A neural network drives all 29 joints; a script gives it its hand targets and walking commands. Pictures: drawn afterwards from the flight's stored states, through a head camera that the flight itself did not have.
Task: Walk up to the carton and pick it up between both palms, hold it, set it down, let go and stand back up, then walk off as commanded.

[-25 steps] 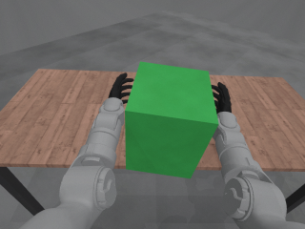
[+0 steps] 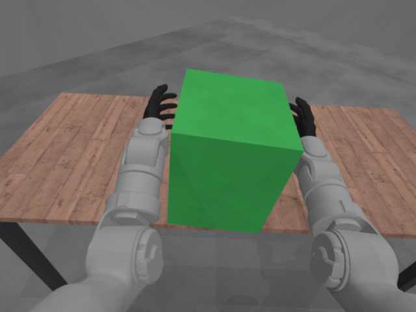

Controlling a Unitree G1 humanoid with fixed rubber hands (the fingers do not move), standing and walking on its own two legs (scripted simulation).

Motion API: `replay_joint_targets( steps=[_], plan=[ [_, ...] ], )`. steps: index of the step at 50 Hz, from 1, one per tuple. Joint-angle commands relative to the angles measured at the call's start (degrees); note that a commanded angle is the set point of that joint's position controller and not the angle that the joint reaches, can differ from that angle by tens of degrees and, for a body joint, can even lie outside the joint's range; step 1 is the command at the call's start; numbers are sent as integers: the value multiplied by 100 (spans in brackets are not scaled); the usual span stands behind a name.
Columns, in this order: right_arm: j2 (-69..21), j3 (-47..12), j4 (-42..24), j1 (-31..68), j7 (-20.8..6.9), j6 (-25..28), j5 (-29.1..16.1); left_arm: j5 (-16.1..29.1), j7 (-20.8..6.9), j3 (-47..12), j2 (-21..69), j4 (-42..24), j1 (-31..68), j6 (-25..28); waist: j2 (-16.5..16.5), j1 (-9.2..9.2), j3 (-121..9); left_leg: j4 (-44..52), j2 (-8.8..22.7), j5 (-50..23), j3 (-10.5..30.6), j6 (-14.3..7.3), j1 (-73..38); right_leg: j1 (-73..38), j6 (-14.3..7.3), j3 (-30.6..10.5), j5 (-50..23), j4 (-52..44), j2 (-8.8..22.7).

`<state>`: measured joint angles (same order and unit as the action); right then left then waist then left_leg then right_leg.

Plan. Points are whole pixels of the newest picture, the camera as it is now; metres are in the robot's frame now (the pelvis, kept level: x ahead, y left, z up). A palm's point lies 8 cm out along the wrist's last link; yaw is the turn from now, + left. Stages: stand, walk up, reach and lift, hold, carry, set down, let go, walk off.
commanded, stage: reach and lift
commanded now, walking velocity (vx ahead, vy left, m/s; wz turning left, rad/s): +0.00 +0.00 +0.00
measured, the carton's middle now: (223, 154) +0.41 +0.01 +0.12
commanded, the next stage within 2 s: hold in 1.06 s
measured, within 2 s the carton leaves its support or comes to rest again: neither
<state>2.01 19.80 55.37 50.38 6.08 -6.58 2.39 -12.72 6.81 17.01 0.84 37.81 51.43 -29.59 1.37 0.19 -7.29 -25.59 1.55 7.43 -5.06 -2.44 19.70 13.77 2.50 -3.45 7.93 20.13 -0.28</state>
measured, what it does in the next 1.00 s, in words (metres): stands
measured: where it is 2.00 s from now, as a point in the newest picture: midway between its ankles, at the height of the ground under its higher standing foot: outside the picture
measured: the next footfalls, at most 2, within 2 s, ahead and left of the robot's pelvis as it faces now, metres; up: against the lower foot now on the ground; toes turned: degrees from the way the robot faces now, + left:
none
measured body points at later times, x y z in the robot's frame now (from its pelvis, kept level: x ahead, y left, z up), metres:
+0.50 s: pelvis +0.00 +0.00 +0.00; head -0.05 +0.02 +0.45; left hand +0.40 +0.16 +0.22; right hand +0.42 -0.14 +0.21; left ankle +0.07 +0.08 -0.74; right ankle +0.03 -0.16 -0.74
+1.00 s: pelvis +0.00 +0.00 +0.00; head -0.05 +0.03 +0.45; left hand +0.40 +0.16 +0.22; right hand +0.42 -0.14 +0.22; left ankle +0.07 +0.08 -0.74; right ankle +0.03 -0.16 -0.74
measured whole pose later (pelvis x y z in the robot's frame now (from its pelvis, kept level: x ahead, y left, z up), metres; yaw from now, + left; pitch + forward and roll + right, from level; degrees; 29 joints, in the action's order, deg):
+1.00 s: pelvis +0.00 +0.00 +0.00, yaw +0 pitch +1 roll -2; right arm 4.6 15.0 52.3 54.9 6.3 -17.3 -3.5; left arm -12.7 7.7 17.0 0.9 30.3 51.7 -39.5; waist 1.4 -0.5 -8.4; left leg -25.6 1.6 7.2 -5.0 -2.5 19.4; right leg 13.7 2.5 -3.4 7.9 20.6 -0.3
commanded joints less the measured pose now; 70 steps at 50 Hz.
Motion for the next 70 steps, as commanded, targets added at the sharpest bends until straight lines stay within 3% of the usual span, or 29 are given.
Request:
replay_joint_targets(
  steps=[1,2,4,5,7,8,10,13,14,17,24,28,32,33,36,38,42,44,47,48,49,51,54,57,58,63,65,69,70],
  plan=[
    [-2728,-2304,-1533,5481,-793,40,-1202,576,-494,-2264,3651,-1212,4012,101,-529,-150,-2825,381,84,-1455,588,610,-3308,-666,-183,694,-206,-534,-418],
    [-2629,-2335,-1679,5312,-797,-16,-1231,673,-498,-2378,3757,-1498,4013,78,-490,-348,-3035,359,98,-1616,624,644,-3454,-670,-183,768,-323,-483,-450],
    [-2621,-2670,-1869,5703,-809,-72,-1445,476,-477,-2172,3606,-1370,3636,-147,-362,94,-2819,398,109,-1704,588,532,-3419,-715,-137,748,-448,-475,-489],
    [-2620,-2472,-1768,5552,-822,-110,-1335,631,-473,-2367,3662,-1578,4048,-134,-350,-246,-2863,482,139,-1253,721,574,-3347,-671,-164,814,-58,-455,-487],
    [-2579,-2397,-1936,5982,-826,-147,-1305,476,-493,-2152,3593,-1237,3893,-268,-238,-35,-2797,590,135,-694,649,427,-3232,-551,-132,747,95,-489,-409],
    [-2569,-2192,-1665,5668,-837,-207,-1244,586,-488,-2282,3706,-1426,4171,-261,-434,-283,-2483,745,197,-334,670,499,-2988,-514,-138,807,280,-436,-438],
    [-2815,-2736,-2256,5957,-815,-223,-1546,829,-413,-2571,3762,-1856,4193,-295,-434,-70,-3273,445,120,-1264,668,528,-3369,-679,-141,746,-211,-395,-457],
    [-2844,-2836,-2461,6159,-788,-316,-1628,919,-407,-2657,3830,-1843,4123,-389,-348,-17,-3470,421,187,-1240,705,508,-3455,-531,-137,747,-153,-416,-474],
    [-2962,-2908,-2395,6303,-715,-393,-1740,706,-461,-2235,3582,-1533,4003,-453,-133,199,-3066,403,51,-1228,578,357,-3296,-662,-73,715,-173,-506,-464],
    [-2531,-2417,-1767,5662,-765,-504,-1548,792,-432,-2574,3786,-1759,4300,-557,-666,-304,-2856,591,322,-988,872,624,-3441,-366,-147,784,30,-429,-500],
    [-2620,-2436,-1720,5826,-799,-686,-1533,656,-477,-2302,3547,-1434,4310,-661,-473,-192,-2543,781,184,-139,742,473,-2814,-632,-104,703,298,-461,-412],
    [-2973,-2849,-2397,6508,-752,-663,-1783,979,-482,-2554,3534,-1893,4694,-613,-284,25,-3362,516,148,-747,692,425,-3153,-672,-68,646,-80,-379,-426],
    [-2731,-2455,-1905,6132,-779,-722,-1682,1050,-469,-2704,3781,-1906,5073,-584,-689,-283,-3051,758,367,-441,929,614,-2934,-671,-130,711,1,-298,-478],
    [-2575,-2344,-1887,6215,-777,-744,-1605,848,-504,-2466,3689,-1225,4514,-686,-623,-239,-2793,784,299,-87,841,553,-2821,-584,-141,680,336,-457,-439],
    [-3133,-2704,-2337,6285,-743,-719,-1825,1145,-405,-2742,3633,-2189,5137,-519,-552,-77,-3636,409,69,-1025,714,557,-3193,-586,-113,644,-83,-414,-415],
    [-3049,-2830,-2128,6195,-698,-852,-1895,1021,-460,-2469,3506,-1878,4819,-614,-436,21,-3283,309,1,-1393,615,503,-3241,-501,-89,640,-152,-477,-445],
    [-2791,-2472,-1633,5911,-729,-949,-1744,975,-503,-2449,3485,-1826,5224,-664,-685,-190,-2771,740,205,-376,766,572,-2931,-458,-101,694,302,-419,-431],
    [-3015,-2762,-1920,6213,-711,-929,-1837,899,-508,-2286,3311,-1708,4990,-664,-349,42,-2915,573,80,-533,646,422,-2854,-575,-59,642,287,-483,-423],
    [-2835,-2505,-1776,6125,-699,-967,-1806,1076,-524,-2521,3517,-2029,5354,-651,-536,-236,-3041,687,223,-324,786,494,-2908,-593,-79,610,131,-394,-415],
    [-3137,-2729,-2222,6580,-675,-938,-1846,1127,-538,-2408,3403,-1884,5186,-642,-142,-18,-3213,583,83,-446,595,346,-2866,-687,-52,586,67,-515,-393],
    [-3023,-2575,-2131,6294,-681,-932,-1809,1175,-482,-2658,3623,-2057,5324,-630,-583,-228,-3459,564,201,-745,829,529,-3108,-584,-91,627,-76,-386,-424],
    [-3243,-3014,-2508,6334,-590,-975,-2102,1258,-481,-2706,3520,-2482,5417,-578,-453,-93,-3708,280,13,-1462,703,472,-3218,-724,-97,596,-472,-392,-462],
    [-3004,-2674,-1974,6071,-553,-1121,-1898,1076,-564,-2501,3392,-1706,5165,-716,-439,-233,-2934,519,19,-603,677,475,-2773,-569,-98,593,127,-527,-430],
    [-3127,-2994,-2432,6326,-510,-1153,-2160,1127,-553,-2512,3442,-2068,4984,-773,-324,-74,-3450,366,19,-1174,660,431,-3095,-655,-71,556,-290,-474,-445],
    [-3120,-2866,-2402,6145,-500,-1184,-2089,1261,-538,-2807,3440,-2223,5199,-802,-621,-251,-3332,397,40,-1125,721,536,-3046,-504,-109,540,-196,-458,-416],
    [-3231,-3065,-2461,6389,-402,-1372,-2277,1132,-614,-2443,3242,-1987,5207,-871,-249,-32,-2936,428,-80,-694,576,356,-2616,-732,-27,476,-20,-490,-456],
    [-3254,-2901,-2201,6133,-343,-1507,-2153,1118,-684,-2533,3309,-2017,5268,-943,-513,-262,-2787,486,-116,-465,547,397,-2529,-717,-79,474,46,-515,-394],
    [-3460,-3210,-2712,6508,-345,-1563,-2396,1163,-698,-2371,3259,-2068,5385,-948,-223,-34,-3213,534,-99,-466,585,262,-2465,-858,-44,477,-63,-441,-431],
    [-3280,-3176,-2553,6286,-332,-1657,-2409,1262,-693,-2607,3372,-2177,5334,-994,-537,-211,-3150,501,-88,-565,571,389,-2463,-847,-117,436,-60,-462,-441]
  ],
)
